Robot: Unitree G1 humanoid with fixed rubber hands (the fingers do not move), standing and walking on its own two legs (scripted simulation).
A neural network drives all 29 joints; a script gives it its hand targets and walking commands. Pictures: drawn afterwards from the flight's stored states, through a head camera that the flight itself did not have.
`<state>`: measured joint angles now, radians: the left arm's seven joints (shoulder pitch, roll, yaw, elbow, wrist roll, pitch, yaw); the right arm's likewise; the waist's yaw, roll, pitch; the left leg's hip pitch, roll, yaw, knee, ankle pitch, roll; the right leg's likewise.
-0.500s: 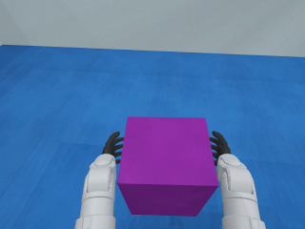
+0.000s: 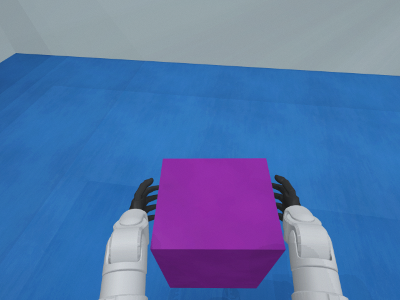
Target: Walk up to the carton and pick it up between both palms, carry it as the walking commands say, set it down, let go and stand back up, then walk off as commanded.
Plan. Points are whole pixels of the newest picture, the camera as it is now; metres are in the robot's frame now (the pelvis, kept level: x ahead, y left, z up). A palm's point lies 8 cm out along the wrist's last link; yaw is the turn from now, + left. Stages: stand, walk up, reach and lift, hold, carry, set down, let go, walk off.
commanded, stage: reach and lift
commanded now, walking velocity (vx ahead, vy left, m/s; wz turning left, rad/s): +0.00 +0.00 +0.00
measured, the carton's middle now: (213, 229) +0.29 +0.00 -0.03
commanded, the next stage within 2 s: hold in 0.68 s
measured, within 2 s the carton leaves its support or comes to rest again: neither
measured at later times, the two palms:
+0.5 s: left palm (136, 220) +0.27 +0.16 +0.04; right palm (290, 216) +0.28 -0.15 +0.04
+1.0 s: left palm (136, 223) +0.26 +0.16 +0.04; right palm (291, 220) +0.27 -0.15 +0.04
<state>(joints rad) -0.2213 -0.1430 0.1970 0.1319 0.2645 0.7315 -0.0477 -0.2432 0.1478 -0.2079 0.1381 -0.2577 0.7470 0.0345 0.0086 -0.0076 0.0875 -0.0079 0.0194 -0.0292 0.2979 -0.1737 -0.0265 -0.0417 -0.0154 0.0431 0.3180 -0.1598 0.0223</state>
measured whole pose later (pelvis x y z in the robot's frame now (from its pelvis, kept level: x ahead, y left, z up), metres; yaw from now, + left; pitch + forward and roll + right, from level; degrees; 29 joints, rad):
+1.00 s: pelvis -0.01 +0.00 +0.00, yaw +0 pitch -8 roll +0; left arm -0.19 -0.14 0.17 0.10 0.25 0.77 -0.04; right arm -0.20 0.14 -0.18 0.11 -0.25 0.77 0.03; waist 0.01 0.00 0.08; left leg -0.02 0.02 -0.04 0.33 -0.18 -0.03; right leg -0.04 -0.02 0.04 0.35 -0.16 0.02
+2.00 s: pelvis -0.13 +0.03 -0.03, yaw -8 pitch +3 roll -2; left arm -0.16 -0.13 0.13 -0.36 0.10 1.21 0.08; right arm -0.19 0.14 -0.11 -0.34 -0.12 1.21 -0.08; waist 0.02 0.02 -0.10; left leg -0.52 0.10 0.07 0.55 -0.09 0.00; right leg -0.33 0.01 -0.09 0.63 -0.40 0.04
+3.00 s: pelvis -0.44 +0.11 -0.01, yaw -10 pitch +3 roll +3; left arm -0.16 -0.13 0.11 -0.34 0.12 1.21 0.07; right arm -0.16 0.13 -0.12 -0.35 -0.10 1.21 -0.09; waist -0.03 -0.01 -0.07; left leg -0.48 0.02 0.06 1.00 -0.50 -0.04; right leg -0.40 -0.07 -0.06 0.55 -0.20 -0.03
